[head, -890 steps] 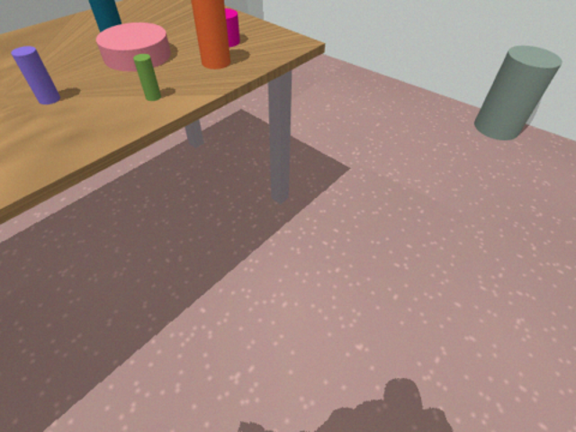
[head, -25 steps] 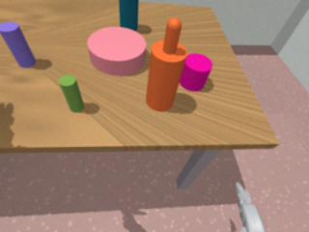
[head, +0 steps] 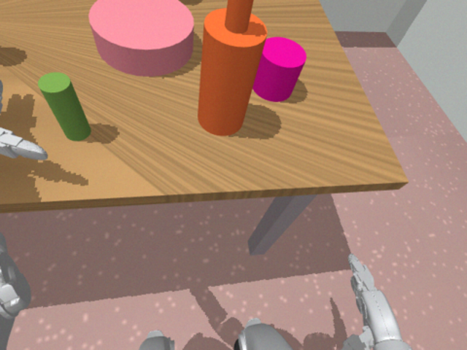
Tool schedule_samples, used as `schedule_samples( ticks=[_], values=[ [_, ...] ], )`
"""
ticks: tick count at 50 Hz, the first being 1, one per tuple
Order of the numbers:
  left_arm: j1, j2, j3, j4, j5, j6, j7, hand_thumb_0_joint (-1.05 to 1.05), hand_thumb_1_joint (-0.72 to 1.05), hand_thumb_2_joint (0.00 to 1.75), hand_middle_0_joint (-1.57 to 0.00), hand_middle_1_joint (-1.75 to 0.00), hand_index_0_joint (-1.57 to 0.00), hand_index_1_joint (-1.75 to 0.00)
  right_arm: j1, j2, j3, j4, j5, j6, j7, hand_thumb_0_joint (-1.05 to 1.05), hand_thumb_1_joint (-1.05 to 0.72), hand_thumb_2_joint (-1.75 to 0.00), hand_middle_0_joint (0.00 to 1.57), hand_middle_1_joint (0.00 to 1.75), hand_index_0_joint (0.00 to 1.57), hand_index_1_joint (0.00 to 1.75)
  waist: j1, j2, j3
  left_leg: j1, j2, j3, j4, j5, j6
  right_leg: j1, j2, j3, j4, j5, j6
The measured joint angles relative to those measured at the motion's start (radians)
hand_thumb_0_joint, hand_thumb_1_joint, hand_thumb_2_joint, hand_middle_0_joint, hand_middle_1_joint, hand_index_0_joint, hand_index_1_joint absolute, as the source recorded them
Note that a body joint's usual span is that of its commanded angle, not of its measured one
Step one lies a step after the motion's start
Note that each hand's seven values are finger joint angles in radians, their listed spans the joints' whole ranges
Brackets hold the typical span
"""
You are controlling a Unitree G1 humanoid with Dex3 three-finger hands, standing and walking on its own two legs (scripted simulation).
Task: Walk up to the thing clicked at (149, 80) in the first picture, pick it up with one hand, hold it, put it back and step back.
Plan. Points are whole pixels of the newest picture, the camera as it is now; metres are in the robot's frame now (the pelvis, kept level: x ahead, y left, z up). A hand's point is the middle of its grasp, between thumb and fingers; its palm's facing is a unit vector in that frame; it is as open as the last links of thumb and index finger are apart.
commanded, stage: close in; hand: left
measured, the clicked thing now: (67, 109) +0.50 +0.21 +0.08
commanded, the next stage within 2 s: close in 0.64 s
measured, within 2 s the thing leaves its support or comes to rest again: leaves its support in 1.80 s
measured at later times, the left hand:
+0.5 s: hand (52, 106) +0.50 +0.22 +0.09, palm faces +0.19 -0.98 +0.02, open 17.3 cm
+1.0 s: hand (71, 99) +0.52 +0.20 +0.09, palm faces +0.21 -0.98 +0.01, open 16.1 cm
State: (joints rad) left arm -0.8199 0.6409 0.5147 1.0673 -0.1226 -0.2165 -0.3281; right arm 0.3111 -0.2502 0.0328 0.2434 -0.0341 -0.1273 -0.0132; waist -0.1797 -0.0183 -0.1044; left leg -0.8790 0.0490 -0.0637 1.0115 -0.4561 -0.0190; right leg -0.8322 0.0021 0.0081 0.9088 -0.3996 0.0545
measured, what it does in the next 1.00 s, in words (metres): stands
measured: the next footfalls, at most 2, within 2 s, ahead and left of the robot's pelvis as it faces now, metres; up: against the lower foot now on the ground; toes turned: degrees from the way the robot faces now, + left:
none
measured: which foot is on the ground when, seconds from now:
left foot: down 0.00-1.00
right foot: down 0.00-1.00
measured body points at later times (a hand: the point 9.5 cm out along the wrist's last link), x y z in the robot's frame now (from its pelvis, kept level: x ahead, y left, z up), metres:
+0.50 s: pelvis -0.01 -0.01 -0.01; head +0.10 +0.02 +0.43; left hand +0.48 +0.28 +0.09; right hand +0.15 -0.27 -0.03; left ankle +0.01 +0.12 -0.68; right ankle +0.02 -0.16 -0.68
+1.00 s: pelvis +0.00 -0.01 -0.01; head +0.11 +0.01 +0.42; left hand +0.50 +0.25 +0.09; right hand +0.15 -0.28 -0.03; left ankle +0.01 +0.12 -0.68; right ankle +0.02 -0.16 -0.68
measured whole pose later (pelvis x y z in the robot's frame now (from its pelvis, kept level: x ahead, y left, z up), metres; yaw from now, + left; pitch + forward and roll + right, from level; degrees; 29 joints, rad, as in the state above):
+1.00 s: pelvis +0.00 -0.01 -0.01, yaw +0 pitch +20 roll -2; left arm -0.88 0.51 0.46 1.06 -0.06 -0.27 -0.06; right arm 0.36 -0.25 -0.05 0.05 -0.04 0.02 0.03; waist -0.19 0.01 -0.12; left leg -0.94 0.05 -0.05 1.06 -0.48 -0.03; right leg -0.92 0.00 0.02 1.00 -0.44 0.05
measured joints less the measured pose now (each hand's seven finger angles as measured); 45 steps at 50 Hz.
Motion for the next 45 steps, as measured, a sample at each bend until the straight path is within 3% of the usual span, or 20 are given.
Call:
schedule_samples(
  ticks=[8, 20, 29, 40, 45],
  values=[
    [-0.037, -0.023, 0.023, -0.009, 0.040, -0.021, 0.135, -0.02, -0.55, 0.05, -0.06, -0.05, -0.06, -0.06, 0.028, 0.002, -0.045, -0.052, -0.012, 0.063, 0.022, -0.01, 0.53, -0.05, 0.06, 0.06, 0.06, 0.05, -0.024, 0.025, -0.006, -0.043, 0.011, 0.010, 0.029, -0.007, -0.003, -0.052, 0.012, 0.012, 0.034, -0.003, -0.002],
    [-0.043, -0.079, -0.041, 0.011, 0.034, -0.023, 0.172, -0.02, -0.50, 0.01, -0.06, -0.04, -0.07, -0.03, 0.036, 0.005, -0.057, -0.112, 0.000, 0.093, 0.028, -0.01, 0.53, -0.05, 0.06, 0.06, 0.06, 0.05, 0.012, 0.035, -0.025, -0.048, 0.001, 0.009, 0.036, -0.006, -0.006, -0.066, 0.002, 0.011, 0.064, -0.016, -0.006],
    [-0.041, -0.120, -0.079, -0.017, 0.036, -0.023, 0.206, -0.02, -0.49, 0.01, -0.06, -0.02, -0.07, -0.01, 0.045, 0.008, -0.052, -0.131, -0.001, 0.105, 0.028, -0.01, 0.54, -0.04, 0.06, 0.06, 0.06, 0.05, 0.006, 0.025, -0.021, -0.043, 0.000, 0.001, 0.040, -0.011, -0.011, -0.060, 0.001, 0.004, 0.071, -0.025, -0.011],
    [-0.046, -0.158, -0.084, -0.027, 0.046, -0.025, 0.250, -0.02, -0.52, 0.02, -0.08, -0.03, -0.08, -0.02, 0.049, 0.015, -0.067, -0.153, -0.004, 0.137, 0.040, -0.01, 0.53, -0.05, 0.06, 0.06, 0.06, 0.05, 0.002, 0.038, -0.024, -0.036, 0.001, 0.012, 0.035, -0.017, -0.009, -0.059, 0.001, 0.014, 0.071, -0.031, -0.009],
    [-0.046, -0.153, -0.060, -0.012, 0.056, -0.037, 0.265, -0.02, -0.54, 0.04, -0.18, -0.09, -0.18, -0.09, 0.052, 0.009, -0.071, -0.181, -0.004, 0.147, 0.044, -0.01, 0.52, -0.05, 0.06, 0.05, 0.06, 0.05, -0.006, 0.035, -0.022, -0.039, 0.000, 0.016, 0.037, -0.019, -0.008, -0.066, 0.001, 0.018, 0.079, -0.034, -0.008]
  ],
)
